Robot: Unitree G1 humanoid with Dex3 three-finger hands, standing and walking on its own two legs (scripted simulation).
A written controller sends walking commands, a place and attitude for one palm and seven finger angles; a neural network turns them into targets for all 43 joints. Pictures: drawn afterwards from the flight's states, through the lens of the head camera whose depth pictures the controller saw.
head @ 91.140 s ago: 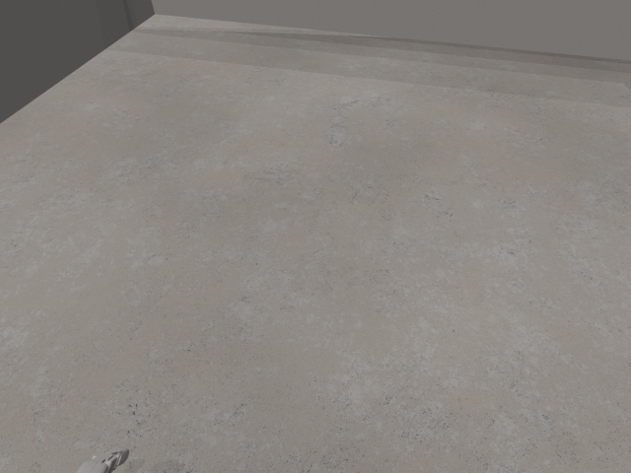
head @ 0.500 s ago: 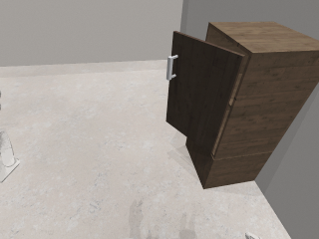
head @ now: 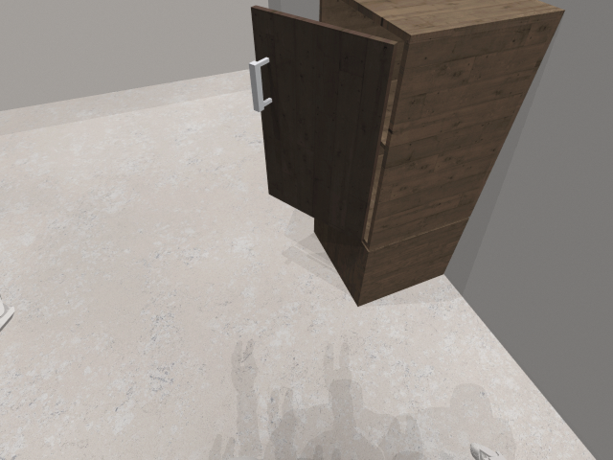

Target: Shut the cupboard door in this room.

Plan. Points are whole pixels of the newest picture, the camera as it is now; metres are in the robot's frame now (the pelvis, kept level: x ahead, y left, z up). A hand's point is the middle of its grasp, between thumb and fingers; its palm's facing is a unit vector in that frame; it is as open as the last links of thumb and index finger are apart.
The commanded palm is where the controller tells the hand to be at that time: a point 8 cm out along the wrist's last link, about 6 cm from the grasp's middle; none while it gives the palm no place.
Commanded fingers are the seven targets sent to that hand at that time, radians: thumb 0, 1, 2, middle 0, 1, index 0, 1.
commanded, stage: stop stepping back and stand still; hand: left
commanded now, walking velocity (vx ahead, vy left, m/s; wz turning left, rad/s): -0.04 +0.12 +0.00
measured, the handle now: (261, 84) +0.98 +0.17 +0.03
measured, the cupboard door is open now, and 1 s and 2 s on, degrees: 31 31 31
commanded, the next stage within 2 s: let the arm hang, fingers relaxed in 0.78 s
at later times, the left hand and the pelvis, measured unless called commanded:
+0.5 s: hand (27, 266) +0.26 +0.30 +0.17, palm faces +0.44 -0.77 -0.46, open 7.4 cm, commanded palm +0.20 +0.33 +0.18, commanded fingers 0.00 0.90 0.90 -0.20 -0.30 -0.20 -0.30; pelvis +0.05 +0.03 +0.01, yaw -2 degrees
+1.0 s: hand (106, 335) +0.27 +0.29 +0.01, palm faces +0.15 -0.88 -0.44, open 7.4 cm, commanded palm none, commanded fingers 0.00 0.90 0.90 -0.20 -0.30 -0.20 -0.30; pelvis +0.05 +0.05 +0.00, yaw -1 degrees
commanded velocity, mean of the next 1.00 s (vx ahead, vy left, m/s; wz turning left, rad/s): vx -0.03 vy -0.02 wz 0.00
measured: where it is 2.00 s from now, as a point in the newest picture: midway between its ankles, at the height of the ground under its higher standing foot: outside the picture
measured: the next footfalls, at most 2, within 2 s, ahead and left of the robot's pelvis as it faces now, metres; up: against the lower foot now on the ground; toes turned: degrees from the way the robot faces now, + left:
left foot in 0.22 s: +0.14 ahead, +0.13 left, +0.00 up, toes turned +5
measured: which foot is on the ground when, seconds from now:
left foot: up 0.00-0.20, down 0.22-1.00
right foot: down 0.00-1.00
